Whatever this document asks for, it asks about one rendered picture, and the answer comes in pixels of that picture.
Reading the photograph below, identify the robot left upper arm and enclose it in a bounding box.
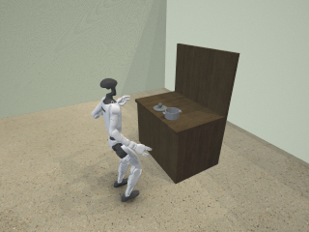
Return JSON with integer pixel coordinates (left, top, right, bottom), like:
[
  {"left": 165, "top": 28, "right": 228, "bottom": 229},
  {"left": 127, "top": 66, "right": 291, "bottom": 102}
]
[{"left": 91, "top": 97, "right": 105, "bottom": 119}]

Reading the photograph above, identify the robot left shin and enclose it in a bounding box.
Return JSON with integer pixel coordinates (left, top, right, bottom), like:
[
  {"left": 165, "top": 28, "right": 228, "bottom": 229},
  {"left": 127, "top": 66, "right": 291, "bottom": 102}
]
[{"left": 117, "top": 161, "right": 129, "bottom": 183}]

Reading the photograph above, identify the left robot hand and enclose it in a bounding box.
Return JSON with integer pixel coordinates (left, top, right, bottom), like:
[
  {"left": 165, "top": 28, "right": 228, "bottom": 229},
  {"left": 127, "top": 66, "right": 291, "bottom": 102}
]
[{"left": 116, "top": 95, "right": 130, "bottom": 106}]

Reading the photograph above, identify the right robot hand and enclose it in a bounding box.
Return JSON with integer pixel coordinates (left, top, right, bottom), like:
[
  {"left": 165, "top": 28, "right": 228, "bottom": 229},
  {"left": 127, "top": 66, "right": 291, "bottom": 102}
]
[{"left": 134, "top": 144, "right": 152, "bottom": 157}]

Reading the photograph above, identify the table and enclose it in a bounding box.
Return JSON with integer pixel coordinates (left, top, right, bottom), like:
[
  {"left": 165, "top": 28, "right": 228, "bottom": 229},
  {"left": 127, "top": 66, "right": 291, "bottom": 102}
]
[{"left": 135, "top": 43, "right": 240, "bottom": 184}]

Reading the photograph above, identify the right robot forearm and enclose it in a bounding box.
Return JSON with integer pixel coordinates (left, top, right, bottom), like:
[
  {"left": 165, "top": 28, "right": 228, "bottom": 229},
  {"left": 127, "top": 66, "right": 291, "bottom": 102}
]
[{"left": 111, "top": 130, "right": 137, "bottom": 150}]

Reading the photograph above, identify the pot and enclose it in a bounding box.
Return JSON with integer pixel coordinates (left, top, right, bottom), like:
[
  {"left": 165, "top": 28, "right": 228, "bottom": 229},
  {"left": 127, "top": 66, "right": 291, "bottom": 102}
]
[{"left": 162, "top": 107, "right": 182, "bottom": 121}]

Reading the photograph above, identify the right robot thigh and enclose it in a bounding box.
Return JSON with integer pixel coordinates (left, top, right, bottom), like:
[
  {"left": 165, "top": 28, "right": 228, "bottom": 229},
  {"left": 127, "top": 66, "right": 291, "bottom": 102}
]
[{"left": 115, "top": 144, "right": 141, "bottom": 174}]

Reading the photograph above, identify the lid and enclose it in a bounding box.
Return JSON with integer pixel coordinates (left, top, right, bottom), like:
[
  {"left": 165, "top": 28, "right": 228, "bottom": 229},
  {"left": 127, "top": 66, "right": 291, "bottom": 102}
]
[{"left": 153, "top": 105, "right": 168, "bottom": 112}]

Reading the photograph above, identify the robot right upper arm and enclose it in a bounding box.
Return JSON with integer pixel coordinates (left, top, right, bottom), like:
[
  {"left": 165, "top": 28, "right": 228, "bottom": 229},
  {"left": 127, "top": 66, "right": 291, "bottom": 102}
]
[{"left": 109, "top": 104, "right": 121, "bottom": 137}]

